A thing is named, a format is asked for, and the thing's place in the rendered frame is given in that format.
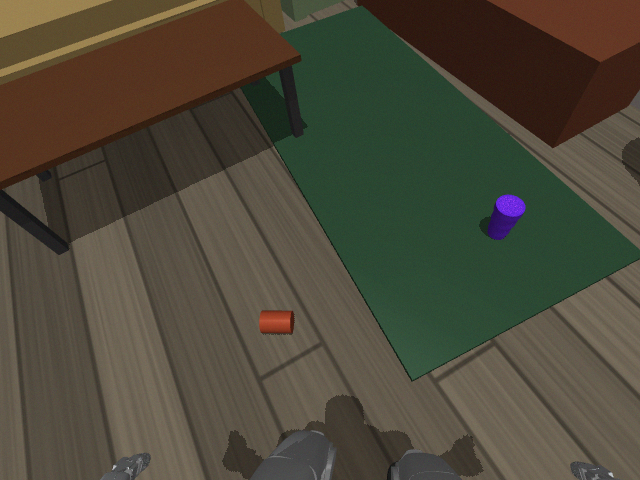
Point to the coffee table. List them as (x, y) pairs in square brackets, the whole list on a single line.
[(69, 109)]

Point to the armchair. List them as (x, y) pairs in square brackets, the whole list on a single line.
[(299, 9)]

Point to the left robot hand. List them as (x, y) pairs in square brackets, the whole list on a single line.
[(128, 468)]

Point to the right robot hand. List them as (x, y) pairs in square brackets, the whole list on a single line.
[(586, 471)]

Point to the sofa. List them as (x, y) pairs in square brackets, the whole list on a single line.
[(37, 34)]

